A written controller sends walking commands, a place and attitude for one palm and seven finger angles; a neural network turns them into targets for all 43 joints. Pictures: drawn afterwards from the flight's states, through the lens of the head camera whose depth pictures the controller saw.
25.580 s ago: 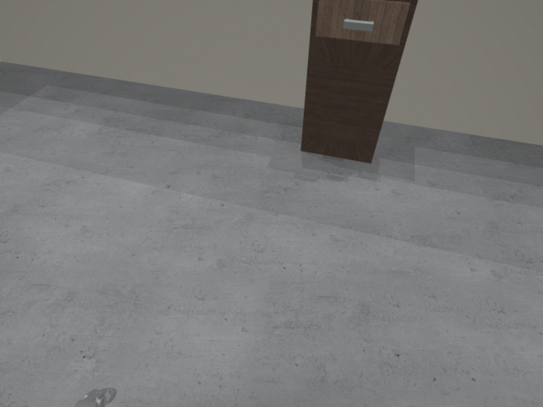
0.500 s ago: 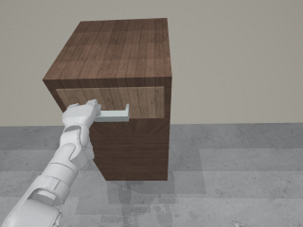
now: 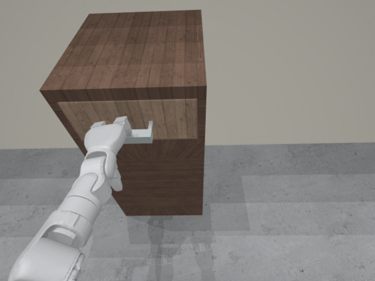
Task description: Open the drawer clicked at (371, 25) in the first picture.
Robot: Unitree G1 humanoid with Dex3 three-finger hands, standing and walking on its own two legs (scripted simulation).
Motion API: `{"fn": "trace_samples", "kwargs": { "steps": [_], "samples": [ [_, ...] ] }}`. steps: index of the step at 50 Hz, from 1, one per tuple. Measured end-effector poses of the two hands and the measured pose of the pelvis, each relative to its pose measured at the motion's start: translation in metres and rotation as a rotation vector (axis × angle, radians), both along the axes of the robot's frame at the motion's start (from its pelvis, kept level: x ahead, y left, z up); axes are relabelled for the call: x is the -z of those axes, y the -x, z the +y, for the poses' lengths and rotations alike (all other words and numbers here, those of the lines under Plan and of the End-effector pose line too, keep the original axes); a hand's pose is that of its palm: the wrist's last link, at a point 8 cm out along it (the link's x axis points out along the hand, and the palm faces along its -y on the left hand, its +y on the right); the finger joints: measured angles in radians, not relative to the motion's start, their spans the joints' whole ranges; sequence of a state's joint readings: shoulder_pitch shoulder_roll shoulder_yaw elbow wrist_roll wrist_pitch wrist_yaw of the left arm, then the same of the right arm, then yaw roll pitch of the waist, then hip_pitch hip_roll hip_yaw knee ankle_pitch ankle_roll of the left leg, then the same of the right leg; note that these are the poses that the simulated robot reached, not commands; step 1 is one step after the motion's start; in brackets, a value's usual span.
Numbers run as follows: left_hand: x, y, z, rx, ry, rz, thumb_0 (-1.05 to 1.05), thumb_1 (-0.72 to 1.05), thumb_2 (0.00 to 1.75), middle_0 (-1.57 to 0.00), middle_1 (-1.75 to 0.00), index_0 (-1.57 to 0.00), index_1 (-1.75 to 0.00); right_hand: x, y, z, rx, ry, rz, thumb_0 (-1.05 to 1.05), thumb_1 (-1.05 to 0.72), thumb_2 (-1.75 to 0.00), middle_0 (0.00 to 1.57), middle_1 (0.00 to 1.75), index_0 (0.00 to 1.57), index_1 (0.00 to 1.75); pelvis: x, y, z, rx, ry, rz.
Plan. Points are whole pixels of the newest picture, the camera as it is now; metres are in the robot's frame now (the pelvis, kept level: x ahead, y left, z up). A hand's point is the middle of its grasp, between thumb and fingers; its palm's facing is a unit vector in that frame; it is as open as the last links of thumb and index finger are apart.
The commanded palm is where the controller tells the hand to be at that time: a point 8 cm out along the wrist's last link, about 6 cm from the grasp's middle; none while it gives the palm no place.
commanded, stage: lower the fingers behind the handle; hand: left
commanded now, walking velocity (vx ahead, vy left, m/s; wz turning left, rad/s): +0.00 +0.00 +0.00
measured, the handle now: (131, 130) +0.50 +0.18 -0.01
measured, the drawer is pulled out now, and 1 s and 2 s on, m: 0.00 0.00 0.00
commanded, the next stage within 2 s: lift the fingers back up to retry in 1.18 s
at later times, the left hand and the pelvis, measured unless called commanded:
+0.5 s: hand (124, 148) +0.42 +0.18 +0.01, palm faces -0.02 -0.04 -1.00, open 13.8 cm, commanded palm +0.39 +0.17 +0.05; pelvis +0.01 +0.00 -0.01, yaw -2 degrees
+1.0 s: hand (124, 153) +0.42 +0.18 +0.01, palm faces +0.05 -0.01 -1.00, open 14.0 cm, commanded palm +0.39 +0.17 +0.03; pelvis -0.01 +0.01 -0.02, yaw -1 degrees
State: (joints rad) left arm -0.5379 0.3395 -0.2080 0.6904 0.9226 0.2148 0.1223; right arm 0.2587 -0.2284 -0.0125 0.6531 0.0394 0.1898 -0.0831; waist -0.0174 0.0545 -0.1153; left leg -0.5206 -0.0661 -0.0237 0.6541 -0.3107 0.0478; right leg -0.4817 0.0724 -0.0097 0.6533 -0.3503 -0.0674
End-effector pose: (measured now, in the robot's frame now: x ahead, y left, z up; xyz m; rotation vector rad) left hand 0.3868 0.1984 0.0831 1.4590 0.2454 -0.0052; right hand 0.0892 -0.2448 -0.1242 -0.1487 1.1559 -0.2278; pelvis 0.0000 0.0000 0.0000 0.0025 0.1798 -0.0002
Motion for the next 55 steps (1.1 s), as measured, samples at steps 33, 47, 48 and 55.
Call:
{"fn": "trace_samples", "kwargs": {
  "steps": [33,47,48,55],
  "samples": [
    [0.017,-0.007,-0.013,0.095,-0.055,-0.138,-0.01,-0.49,0.3,-0.21,-1.18,-0.26,-1.18,0.001,-0.004,-0.007,0.02,0.01,-0.01,0.01,-0.9,-0.9,0.2,0.3,0.2,0.3,0.01,-0.008,0.006,0.02,0.011,0.057],
    [0.026,-0.004,-0.017,0.076,-0.096,-0.219,-0.01,-0.49,0.3,-0.22,-1.18,-0.23,-1.23,0.017,-0.003,0.008,-0.009,-0.027,0.007,0.01,-0.9,-0.9,0.2,0.3,0.2,0.3,0.021,0.003,0.013,0.005,0.022,0.089],
    [0.025,-0.004,-0.018,0.071,-0.098,-0.214,-0.01,-0.49,0.3,-0.23,-1.18,-0.24,-1.24,0.018,-0.001,0.01,-0.008,-0.031,0.01,0.01,-0.9,-0.9,0.2,0.3,0.2,0.3,0.021,0.004,0.013,0.005,0.022,0.087],
    [0.02,-0.01,-0.018,0.059,-0.098,-0.171,-0.01,-0.49,0.3,-0.26,-1.21,-0.27,-1.28,0.016,0.016,0.017,0.008,-0.031,0.028,0.01,-0.9,-0.9,0.2,0.3,0.2,0.3,0.018,0.009,0.014,0.009,0.021,0.074]
  ]
}}
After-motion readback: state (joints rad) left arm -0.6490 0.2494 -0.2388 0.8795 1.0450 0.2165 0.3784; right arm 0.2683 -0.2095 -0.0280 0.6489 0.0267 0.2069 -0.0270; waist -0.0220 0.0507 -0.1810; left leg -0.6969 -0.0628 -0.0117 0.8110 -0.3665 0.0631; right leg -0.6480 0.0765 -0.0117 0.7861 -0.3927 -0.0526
